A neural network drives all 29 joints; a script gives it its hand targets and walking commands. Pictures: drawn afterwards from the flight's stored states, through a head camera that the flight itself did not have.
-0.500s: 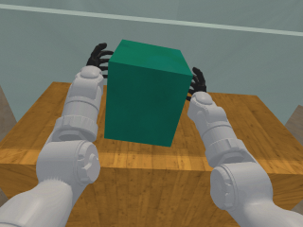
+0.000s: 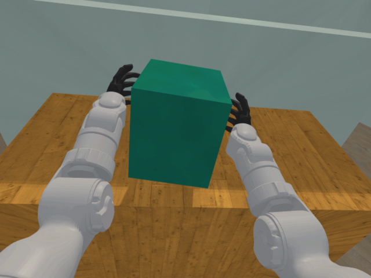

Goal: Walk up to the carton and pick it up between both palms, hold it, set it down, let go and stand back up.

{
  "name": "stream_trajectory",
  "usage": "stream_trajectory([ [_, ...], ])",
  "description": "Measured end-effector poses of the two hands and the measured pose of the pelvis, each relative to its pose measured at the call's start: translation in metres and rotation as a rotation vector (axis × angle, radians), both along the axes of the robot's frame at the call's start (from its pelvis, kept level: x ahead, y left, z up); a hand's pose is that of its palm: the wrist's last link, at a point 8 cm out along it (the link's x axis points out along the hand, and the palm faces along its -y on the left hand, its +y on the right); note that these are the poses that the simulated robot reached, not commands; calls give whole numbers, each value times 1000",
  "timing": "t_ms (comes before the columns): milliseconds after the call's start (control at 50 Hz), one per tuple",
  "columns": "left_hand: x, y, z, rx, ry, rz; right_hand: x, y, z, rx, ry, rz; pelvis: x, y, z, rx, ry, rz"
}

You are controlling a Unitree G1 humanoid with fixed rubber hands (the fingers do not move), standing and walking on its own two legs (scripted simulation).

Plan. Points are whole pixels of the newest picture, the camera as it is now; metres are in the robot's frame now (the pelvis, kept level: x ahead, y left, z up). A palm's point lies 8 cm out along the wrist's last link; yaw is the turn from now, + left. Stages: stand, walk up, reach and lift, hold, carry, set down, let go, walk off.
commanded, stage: set down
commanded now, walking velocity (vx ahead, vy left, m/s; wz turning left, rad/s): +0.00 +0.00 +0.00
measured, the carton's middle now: (177, 119) +0.45 -0.04 +0.16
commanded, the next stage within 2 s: none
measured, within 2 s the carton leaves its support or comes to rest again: neither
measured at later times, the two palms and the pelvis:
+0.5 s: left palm (124, 106) +0.46 +0.09 +0.19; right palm (240, 137) +0.37 -0.17 +0.16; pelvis +0.01 +0.00 +0.00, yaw -1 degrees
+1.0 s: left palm (133, 110) +0.48 +0.07 +0.16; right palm (240, 149) +0.37 -0.18 +0.13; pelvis +0.01 +0.01 +0.00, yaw -3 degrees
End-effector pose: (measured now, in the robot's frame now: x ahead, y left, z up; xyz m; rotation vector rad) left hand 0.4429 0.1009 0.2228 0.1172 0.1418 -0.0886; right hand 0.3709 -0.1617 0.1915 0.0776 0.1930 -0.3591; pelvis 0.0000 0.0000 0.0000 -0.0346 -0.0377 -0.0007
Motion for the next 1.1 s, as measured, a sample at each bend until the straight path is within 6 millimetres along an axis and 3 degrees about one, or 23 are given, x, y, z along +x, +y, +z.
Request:
stream_trajectory([
  [320, 14, -16, -17, -17, 30, -54, -1, -12, -10, -7, 4, -56, 5, -2, 1, 7, 18, -22],
  [680, 30, -17, -44, 5, 69, -112, -1, -7, -42, 28, 29, -122, 9, 4, 0, 2, 75, -30],
  [1100, 44, -38, -66, 20, 124, -180, -4, -21, -67, 43, 47, -194, 11, 6, 0, 6, 121, -57],
])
